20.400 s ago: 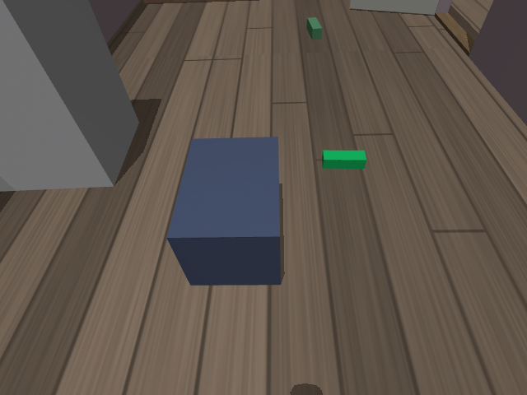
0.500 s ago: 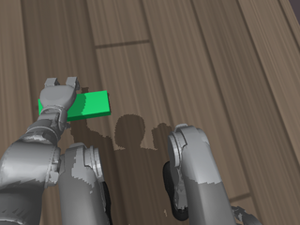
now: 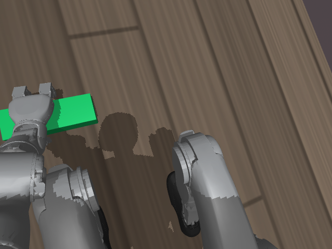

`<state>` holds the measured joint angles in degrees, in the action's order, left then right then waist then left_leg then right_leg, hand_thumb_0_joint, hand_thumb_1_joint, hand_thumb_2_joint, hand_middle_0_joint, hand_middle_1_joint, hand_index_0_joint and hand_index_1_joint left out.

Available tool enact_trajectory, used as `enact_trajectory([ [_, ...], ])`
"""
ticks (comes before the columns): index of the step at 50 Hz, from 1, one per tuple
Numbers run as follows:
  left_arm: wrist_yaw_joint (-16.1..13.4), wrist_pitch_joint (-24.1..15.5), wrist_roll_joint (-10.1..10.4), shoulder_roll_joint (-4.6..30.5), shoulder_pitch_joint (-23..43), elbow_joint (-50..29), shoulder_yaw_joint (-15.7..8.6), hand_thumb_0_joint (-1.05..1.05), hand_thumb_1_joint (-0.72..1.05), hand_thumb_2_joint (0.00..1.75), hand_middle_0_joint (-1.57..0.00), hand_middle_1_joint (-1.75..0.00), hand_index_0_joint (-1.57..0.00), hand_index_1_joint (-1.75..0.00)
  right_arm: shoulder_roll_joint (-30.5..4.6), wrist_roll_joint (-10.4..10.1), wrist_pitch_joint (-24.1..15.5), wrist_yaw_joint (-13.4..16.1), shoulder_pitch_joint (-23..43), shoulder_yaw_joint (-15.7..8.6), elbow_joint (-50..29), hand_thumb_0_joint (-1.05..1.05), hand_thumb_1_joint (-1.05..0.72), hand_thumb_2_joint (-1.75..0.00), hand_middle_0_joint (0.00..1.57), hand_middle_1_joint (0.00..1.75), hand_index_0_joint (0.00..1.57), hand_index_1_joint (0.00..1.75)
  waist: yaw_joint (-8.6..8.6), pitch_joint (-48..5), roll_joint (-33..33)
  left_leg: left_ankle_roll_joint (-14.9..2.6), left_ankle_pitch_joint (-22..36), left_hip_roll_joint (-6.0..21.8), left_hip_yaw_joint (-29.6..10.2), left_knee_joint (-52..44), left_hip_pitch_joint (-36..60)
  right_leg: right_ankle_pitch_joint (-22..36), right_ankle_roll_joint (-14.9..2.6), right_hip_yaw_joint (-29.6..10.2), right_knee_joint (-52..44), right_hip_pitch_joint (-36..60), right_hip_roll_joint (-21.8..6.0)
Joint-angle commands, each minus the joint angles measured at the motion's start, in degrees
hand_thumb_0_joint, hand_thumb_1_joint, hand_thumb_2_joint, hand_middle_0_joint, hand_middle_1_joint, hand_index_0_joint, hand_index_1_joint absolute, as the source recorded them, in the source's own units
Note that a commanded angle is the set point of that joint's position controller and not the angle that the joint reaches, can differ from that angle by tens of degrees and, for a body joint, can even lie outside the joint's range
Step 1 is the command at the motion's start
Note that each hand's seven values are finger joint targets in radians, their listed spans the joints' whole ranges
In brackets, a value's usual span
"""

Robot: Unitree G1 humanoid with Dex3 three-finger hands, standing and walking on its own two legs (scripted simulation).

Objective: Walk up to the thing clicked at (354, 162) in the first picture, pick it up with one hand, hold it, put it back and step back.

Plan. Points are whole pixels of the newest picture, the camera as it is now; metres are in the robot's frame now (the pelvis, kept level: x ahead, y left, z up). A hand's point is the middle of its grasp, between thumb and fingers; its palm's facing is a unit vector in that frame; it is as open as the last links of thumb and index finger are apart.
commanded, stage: rest palm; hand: left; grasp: from above
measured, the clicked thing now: (52, 117) +0.46 +0.22 -0.27
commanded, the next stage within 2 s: close in 0.48 s
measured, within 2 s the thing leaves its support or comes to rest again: neither
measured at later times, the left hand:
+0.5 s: hand (44, 122) +0.44 +0.23 -0.23, palm faces -0.48 -0.05 -0.88, open 13.2 cm
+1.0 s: hand (45, 119) +0.44 +0.23 -0.23, palm faces -0.47 -0.04 -0.88, open 12.2 cm
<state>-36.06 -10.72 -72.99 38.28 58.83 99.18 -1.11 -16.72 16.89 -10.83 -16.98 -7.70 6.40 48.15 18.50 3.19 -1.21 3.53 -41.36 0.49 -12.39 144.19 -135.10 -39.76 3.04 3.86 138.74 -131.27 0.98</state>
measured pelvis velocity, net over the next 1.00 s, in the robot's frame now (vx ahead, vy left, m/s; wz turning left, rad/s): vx -0.01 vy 0.01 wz -0.07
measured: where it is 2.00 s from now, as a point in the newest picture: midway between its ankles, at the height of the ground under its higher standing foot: (145, 230)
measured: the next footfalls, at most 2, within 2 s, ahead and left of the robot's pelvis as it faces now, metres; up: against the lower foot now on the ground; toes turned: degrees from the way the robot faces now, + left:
none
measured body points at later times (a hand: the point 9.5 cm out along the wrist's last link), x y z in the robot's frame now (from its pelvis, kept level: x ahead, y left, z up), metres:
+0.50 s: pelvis +0.00 +0.00 +0.00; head +0.26 +0.08 +0.36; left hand +0.46 +0.23 -0.18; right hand +0.02 -0.26 -0.08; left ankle +0.06 +0.14 -0.27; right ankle +0.10 -0.13 -0.27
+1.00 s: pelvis -0.01 +0.01 +0.01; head +0.26 +0.09 +0.36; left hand +0.46 +0.23 -0.18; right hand +0.03 -0.25 -0.07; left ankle +0.06 +0.14 -0.27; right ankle +0.10 -0.13 -0.27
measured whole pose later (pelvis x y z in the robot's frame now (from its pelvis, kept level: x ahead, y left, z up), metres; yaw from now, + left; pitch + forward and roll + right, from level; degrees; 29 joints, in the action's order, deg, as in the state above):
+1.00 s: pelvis -0.01 +0.01 +0.01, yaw -4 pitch +29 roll -12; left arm -41.6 -9.0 -71.6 44.0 61.2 105.1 0.8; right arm -19.2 17.3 -18.8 -20.9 -4.0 12.2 44.6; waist 21.8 7.2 -4.3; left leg 3.1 -41.6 1.1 -16.0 144.9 -133.1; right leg -38.1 3.9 6.9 136.1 -127.9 2.4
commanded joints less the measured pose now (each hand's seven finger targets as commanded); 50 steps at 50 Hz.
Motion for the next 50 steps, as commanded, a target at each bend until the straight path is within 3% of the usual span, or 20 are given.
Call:
enact_trajectory([
  [1,-2.45,-2.92,1.14,5.09,14.23,-4.87,0.58,0.0,-0.43,1.13,-0.1,-1.15,-0.11,-1.14,-15.85,0.06,-1.71,-0.65,-13.33,-2.9,0.6,0.0,-0.91,-0.9,0.2,0.3,0.2,0.3,3.71,-39.06,15.46,-4.38,13.06,-0.6,8.12,-12.28,26.15,17.8,-3.43,8.43,-13.96,24.7,2.38],
  [2,-2.7,-3.16,0.67,4.71,13.72,-3.58,1.58,0.0,-0.43,1.11,-0.1,-1.15,-0.11,-1.14,-15.41,0.12,-2.24,-0.91,-11.79,-2.08,-0.19,0.0,-0.91,-0.9,0.2,0.3,0.2,0.3,3.55,-37.09,15.03,-4.36,11.98,-0.61,7.88,-11.76,25.38,16.8,-3.7,8.64,-13.48,23.23,2.55],
  [4,-4.53,-4.08,-0.26,6.88,13.61,-3.99,0.56,0.0,-0.44,1.09,-0.1,-1.14,-0.11,-1.13,-16.76,0.38,-2.58,-1.0,-11.43,-2.42,-0.33,0.0,-0.91,-0.9,0.2,0.3,0.2,0.3,3.38,-36.9,15.75,-4.21,11.15,-0.61,7.52,-12.57,25.61,15.68,-3.94,8.97,-14.4,23.43,2.84],
  [6,-5.82,-4.03,-1.62,6.36,12.83,-2.98,1.22,0.0,-0.44,1.07,-0.09,-1.14,-0.1,-1.13,-15.59,0.94,-3.02,-1.63,-10.9,-1.42,-0.32,0.0,-0.91,-0.9,0.2,0.3,0.2,0.3,3.32,-35.87,16.4,-3.9,11.2,-0.46,7.52,-12.62,25.53,15.62,-4.18,9.17,-13.65,23.38,3.28],
  [8,-7.58,-3.64,-2.05,8.23,11.87,-1.86,-0.34,0.0,-0.42,1.1,-0.1,-1.17,-0.11,-1.15,-16.46,1.31,-3.3,-1.99,-10.83,-1.23,-0.32,0.0,-0.9,-0.9,0.2,0.3,0.2,0.3,3.34,-35.89,16.39,-3.99,11.71,-0.37,7.3,-12.65,25.53,16.16,-4.04,9.18,-14.13,23.95,3.53],
  [10,-8.89,-2.74,-2.78,8.11,12.14,-0.86,-0.03,0.0,-0.43,1.07,-0.09,-1.15,-0.11,-1.13,-16.55,1.69,-3.76,-2.39,-10.22,-1.27,-0.61,0.0,-0.91,-0.9,0.2,0.3,0.2,0.3,3.93,-34.46,16.56,-3.98,10.77,-0.33,7.34,-12.59,24.99,15.23,-4.05,9.14,-14.27,22.75,3.51],
  [13,-9.56,-1.11,-2.16,7.88,12.64,-0.41,0.05,0.0,-0.44,1.07,-0.09,-1.12,-0.1,-1.12,-17.38,1.68,-4.6,-3.03,-10.47,-1.55,-0.77,0.0,-0.91,-0.9,0.2,0.3,0.2,0.3,4.68,-33.5,16.25,-4.0,10.47,-0.13,6.94,-12.62,24.55,14.79,-4.02,9.31,-14.71,22.38,3.68],
  [20,-7.44,0.73,0.23,8.14,13.27,1.7,0.02,0.0,-0.46,1.04,-0.08,-1.12,-0.09,-1.11,-18.14,1.28,-6.34,-3.77,-10.03,-1.04,-1.24,0.0,-0.91,-0.91,0.2,0.3,0.2,0.3,5.15,-31.69,16.06,-4.11,8.79,0.07,6.44,-12.62,24.11,13.56,-3.72,9.96,-14.74,21.87,3.56],
  [21,-6.61,0.65,0.94,7.39,13.19,0.91,1.03,0.0,-0.45,1.05,-0.08,-1.13,-0.09,-1.12,-17.72,0.89,-6.81,-3.77,-8.63,-0.84,-1.82,0.0,-0.91,-0.91,0.2,0.3,0.2,0.3,5.12,-30.92,15.51,-4.21,7.94,-0.02,6.6,-11.92,23.5,12.71,-3.59,9.58,-14.78,21.64,3.39],
  [23,-6.43,0.09,1.13,8.59,13.44,0.51,0.68,0.0,-0.47,1.02,-0.08,-1.11,-0.09,-1.1,-18.7,0.7,-6.85,-3.58,-9.35,-0.95,-1.19,0.0,-0.91,-0.91,0.2,0.3,0.2,0.3,4.9,-31.99,15.94,-4.16,7.62,0.16,6.15,-12.87,23.89,12.32,-3.71,9.92,-15.24,22.28,3.59],
  [29,-6.28,-1.89,1.2,6.53,12.71,-0.53,2.85,0.0,-0.48,1.06,-0.08,-1.13,-0.09,-1.12,-18.58,0.78,-7.56,-3.88,-8.22,-0.2,-1.47,0.0,-0.92,-0.91,0.2,0.3,0.2,0.3,5.28,-32.68,17.19,-3.6,10.31,0.36,5.59,-12.74,26.59,15.43,-3.85,10.8,-13.9,23.38,3.8],
  [33,-7.59,-2.4,0.41,6.44,13.39,-0.83,3.92,0.0,-0.34,1.07,-0.17,-1.14,-0.18,-1.13,-19.01,0.97,-7.59,-3.98,-7.79,0.13,-1.33,0.0,-0.91,-0.9,0.2,0.3,0.2,0.3,5.87,-31.99,18.39,-3.35,10.66,0.49,5.48,-13.06,27.22,15.97,-3.98,10.94,-14.44,23.4,4.19],
  [40,-9.72,0.05,0.36,8.38,13.78,0.28,2.88,0.0,-0.32,0.99,-0.18,-1.09,-0.19,-1.08,-19.6,0.79,-7.81,-4.17,-8.85,0.5,-1.02,0.0,-0.91,-0.9,0.2,0.3,0.2,0.3,6.5,-32.75,17.79,-3.38,12.5,0.78,5.44,-13.05,26.96,17.92,-3.7,10.66,-15.72,25.39,4.44],
  [44,-8.5,1.7,1.55,9.15,13.52,1.94,2.15,0.0,-0.28,0.99,-0.2,-1.1,-0.22,-1.08,-19.29,0.51,-8.1,-4.25,-8.6,1.38,-2.1,0.0,-0.91,-0.91,0.2,0.3,0.2,0.3,6.83,-31.75,17.4,-3.68,12.0,0.81,5.41,-12.72,26.51,17.91,-3.48,10.75,-15.31,25.38,4.42],
  [47,-7.51,1.87,2.21,11.85,13.59,1.99,1.37,0.0,-0.28,1.0,-0.22,-1.11,-0.23,-1.09,-19.89,-0.18,-8.11,-3.66,-8.6,1.4,-2.29,0.0,-0.91,-0.91,0.2,0.3,0.2,0.3,6.35,-30.28,16.8,-3.97,9.09,0.84,5.5,-12.97,24.3,14.81,-3.55,10.19,-16.07,25.02,4.27],
  [50,-6.34,1.39,2.37,10.48,12.48,1.84,1.97,0.0,-0.28,1.0,-0.23,-1.09,-0.24,-1.07,-19.42,-0.27,-7.82,-3.38,-8.23,1.49,-2.87,0.0,-0.91,-0.91,0.2,0.3,0.2,0.3,5.8,-30.69,17.15,-3.8,7.83,0.85,5.03,-13.9,24.55,13.4,-3.84,10.72,-15.59,24.15,4.47],
])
